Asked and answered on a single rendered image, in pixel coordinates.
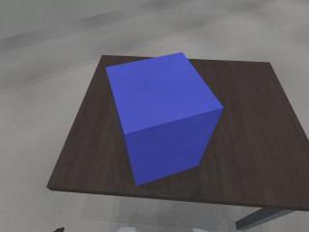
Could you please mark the carton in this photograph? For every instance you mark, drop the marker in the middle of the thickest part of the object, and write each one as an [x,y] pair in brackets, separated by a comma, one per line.
[166,113]

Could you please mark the table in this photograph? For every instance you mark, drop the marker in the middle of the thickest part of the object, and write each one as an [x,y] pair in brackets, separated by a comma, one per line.
[257,156]

